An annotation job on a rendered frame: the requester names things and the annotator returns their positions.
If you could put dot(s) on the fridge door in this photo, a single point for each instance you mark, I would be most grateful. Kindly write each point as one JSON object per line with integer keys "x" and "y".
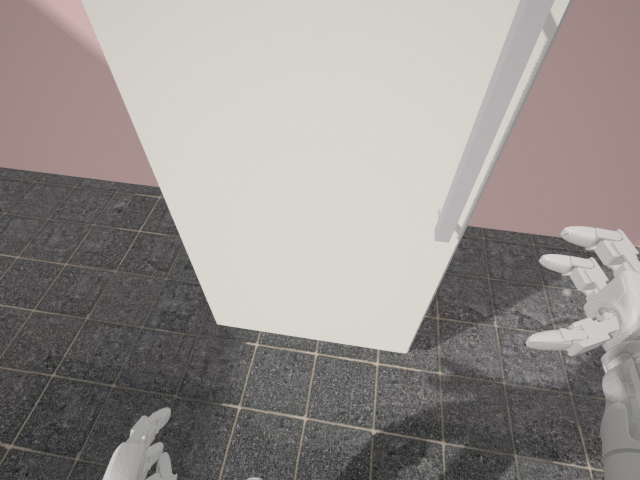
{"x": 304, "y": 147}

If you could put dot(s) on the right robot hand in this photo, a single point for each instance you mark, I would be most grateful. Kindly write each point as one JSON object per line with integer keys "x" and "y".
{"x": 621, "y": 296}

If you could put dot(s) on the left robot hand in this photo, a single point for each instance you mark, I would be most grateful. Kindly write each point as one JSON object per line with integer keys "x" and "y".
{"x": 133, "y": 459}

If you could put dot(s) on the right robot forearm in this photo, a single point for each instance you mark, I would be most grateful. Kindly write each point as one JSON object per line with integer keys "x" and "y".
{"x": 620, "y": 425}

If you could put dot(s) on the handle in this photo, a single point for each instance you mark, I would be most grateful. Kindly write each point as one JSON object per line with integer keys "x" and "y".
{"x": 522, "y": 36}

